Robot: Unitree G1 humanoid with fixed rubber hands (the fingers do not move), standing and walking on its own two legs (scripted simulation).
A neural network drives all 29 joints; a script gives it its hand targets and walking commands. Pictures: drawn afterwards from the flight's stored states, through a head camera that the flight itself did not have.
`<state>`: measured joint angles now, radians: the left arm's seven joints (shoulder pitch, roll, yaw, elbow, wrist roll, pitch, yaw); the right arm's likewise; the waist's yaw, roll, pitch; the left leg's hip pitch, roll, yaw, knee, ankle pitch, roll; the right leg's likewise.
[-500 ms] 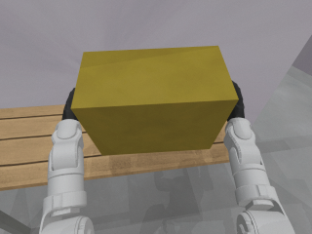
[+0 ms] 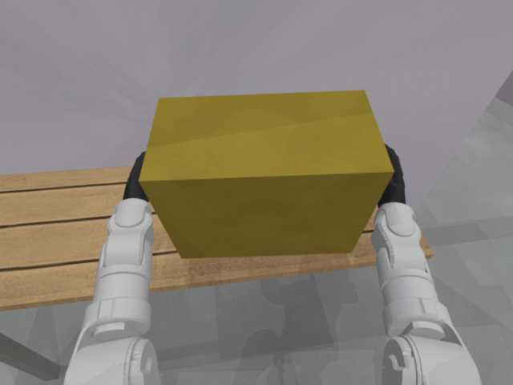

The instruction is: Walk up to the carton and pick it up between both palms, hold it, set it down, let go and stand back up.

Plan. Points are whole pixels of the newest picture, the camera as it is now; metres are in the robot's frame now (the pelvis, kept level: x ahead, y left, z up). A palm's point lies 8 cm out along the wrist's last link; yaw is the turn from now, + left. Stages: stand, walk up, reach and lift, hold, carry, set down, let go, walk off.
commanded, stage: set down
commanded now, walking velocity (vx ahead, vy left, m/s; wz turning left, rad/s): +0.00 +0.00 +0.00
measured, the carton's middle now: (264, 182) +0.40 -0.03 +0.09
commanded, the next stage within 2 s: none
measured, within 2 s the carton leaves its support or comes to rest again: rests again in 1.68 s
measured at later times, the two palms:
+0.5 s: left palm (139, 204) +0.38 +0.18 +0.06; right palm (378, 199) +0.35 -0.22 +0.09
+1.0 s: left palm (153, 211) +0.39 +0.17 +0.03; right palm (379, 211) +0.35 -0.23 +0.05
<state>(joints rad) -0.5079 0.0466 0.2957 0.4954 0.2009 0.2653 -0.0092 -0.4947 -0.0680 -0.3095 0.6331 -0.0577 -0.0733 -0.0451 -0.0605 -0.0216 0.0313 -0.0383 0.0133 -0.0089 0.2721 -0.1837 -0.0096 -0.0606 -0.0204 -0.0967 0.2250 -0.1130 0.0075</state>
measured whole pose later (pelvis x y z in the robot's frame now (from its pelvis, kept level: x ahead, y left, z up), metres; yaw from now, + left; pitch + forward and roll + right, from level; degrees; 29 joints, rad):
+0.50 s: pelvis +0.00 +0.01 +0.00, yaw +0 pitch +0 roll -1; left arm -0.54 0.08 0.27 0.69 0.15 0.13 0.02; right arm -0.52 -0.06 -0.34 0.74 -0.09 -0.13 -0.05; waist -0.07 -0.02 0.00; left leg -0.10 0.01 -0.01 0.29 -0.19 0.00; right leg -0.11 -0.03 -0.10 0.21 -0.10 0.02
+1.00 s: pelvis +0.00 +0.00 +0.00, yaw -1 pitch +6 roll +0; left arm -0.61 0.10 0.31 0.94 0.12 -0.09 0.02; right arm -0.53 -0.04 -0.40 0.80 -0.15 -0.21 -0.04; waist -0.07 0.00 -0.03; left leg -0.22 0.01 0.00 0.28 -0.17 -0.01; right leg -0.24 -0.02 -0.09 0.23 -0.09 0.01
